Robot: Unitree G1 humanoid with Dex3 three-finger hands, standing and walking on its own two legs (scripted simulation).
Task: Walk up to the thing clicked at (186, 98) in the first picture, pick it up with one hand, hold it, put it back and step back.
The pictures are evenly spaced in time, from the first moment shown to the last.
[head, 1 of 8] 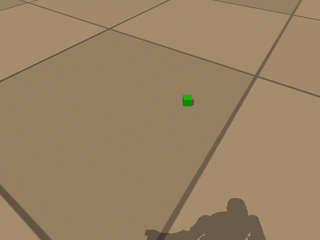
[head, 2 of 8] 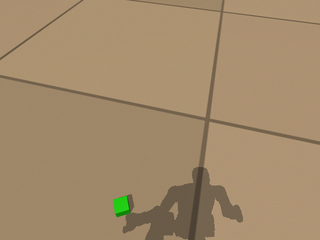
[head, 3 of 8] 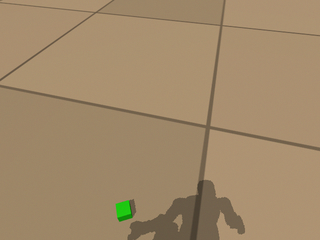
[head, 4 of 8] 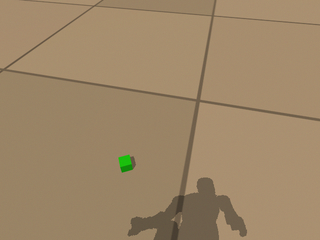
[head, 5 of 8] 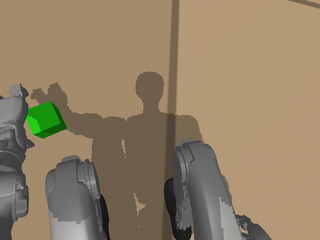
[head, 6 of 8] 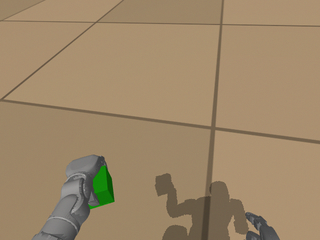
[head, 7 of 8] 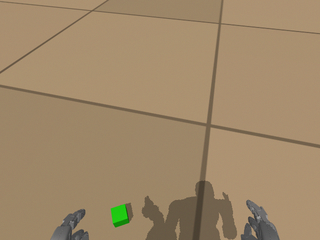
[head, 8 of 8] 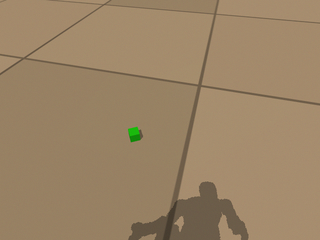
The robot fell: no
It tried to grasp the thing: yes
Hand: left
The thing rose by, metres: 0.68
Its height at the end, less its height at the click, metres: +0.00
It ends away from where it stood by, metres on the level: 0.01
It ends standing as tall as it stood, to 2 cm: yes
